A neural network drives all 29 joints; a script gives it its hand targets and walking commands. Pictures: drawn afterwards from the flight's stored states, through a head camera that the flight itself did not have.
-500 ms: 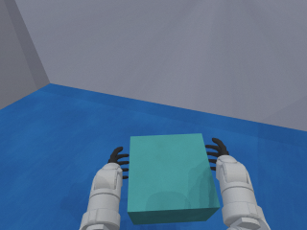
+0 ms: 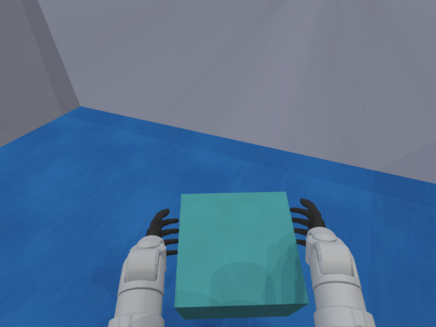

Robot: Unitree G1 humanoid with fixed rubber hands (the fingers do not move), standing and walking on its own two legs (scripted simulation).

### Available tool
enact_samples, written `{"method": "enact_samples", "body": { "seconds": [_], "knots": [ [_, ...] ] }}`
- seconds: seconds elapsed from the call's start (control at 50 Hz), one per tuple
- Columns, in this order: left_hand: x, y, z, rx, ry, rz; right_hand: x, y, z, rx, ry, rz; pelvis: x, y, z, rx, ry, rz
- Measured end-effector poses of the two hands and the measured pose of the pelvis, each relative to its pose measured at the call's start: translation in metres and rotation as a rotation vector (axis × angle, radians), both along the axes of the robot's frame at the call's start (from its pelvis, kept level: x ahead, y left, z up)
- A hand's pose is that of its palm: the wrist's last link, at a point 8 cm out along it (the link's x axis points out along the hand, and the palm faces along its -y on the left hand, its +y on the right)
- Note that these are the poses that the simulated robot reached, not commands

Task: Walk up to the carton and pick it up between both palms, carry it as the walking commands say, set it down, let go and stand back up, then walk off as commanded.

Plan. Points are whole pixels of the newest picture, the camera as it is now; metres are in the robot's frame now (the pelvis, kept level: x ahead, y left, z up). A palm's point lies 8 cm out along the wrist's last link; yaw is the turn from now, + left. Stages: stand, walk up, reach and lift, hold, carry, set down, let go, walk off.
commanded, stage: hold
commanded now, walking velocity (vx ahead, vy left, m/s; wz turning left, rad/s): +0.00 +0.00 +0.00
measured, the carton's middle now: (234, 255) +0.30 -0.01 -0.02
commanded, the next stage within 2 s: carry in 0.22 s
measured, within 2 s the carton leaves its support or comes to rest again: neither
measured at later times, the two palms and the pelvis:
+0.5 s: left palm (167, 234) +0.30 +0.12 +0.06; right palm (323, 223) +0.30 -0.17 +0.08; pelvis +0.00 -0.02 -0.02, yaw -4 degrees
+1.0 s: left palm (163, 252) +0.24 +0.12 +0.09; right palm (342, 240) +0.24 -0.18 +0.11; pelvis -0.01 -0.02 -0.02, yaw -3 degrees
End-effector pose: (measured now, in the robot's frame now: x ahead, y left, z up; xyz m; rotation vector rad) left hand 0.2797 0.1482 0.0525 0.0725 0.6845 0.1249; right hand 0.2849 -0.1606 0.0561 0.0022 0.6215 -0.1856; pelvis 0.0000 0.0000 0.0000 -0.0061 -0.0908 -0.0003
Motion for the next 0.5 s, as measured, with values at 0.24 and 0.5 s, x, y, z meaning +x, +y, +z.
{"method": "enact_samples", "body": {
  "seconds": [0.24, 0.5],
  "knots": [
    [-0.009, 0.007, -0.008, 0.026, 0.007, 0.026, -0.013, 0.012, -0.002, -0.018, 0.018, -0.027, -0.015, 0.012, -0.004, 0.002, -0.025, -0.002],
    [0.016, -0.025, 0.011, -0.017, -0.098, 0.138, 0.012, -0.013, 0.021, -0.012, -0.091, -0.074, -0.004, -0.017, -0.024, -0.006, 0.147, -0.069]
  ]
}}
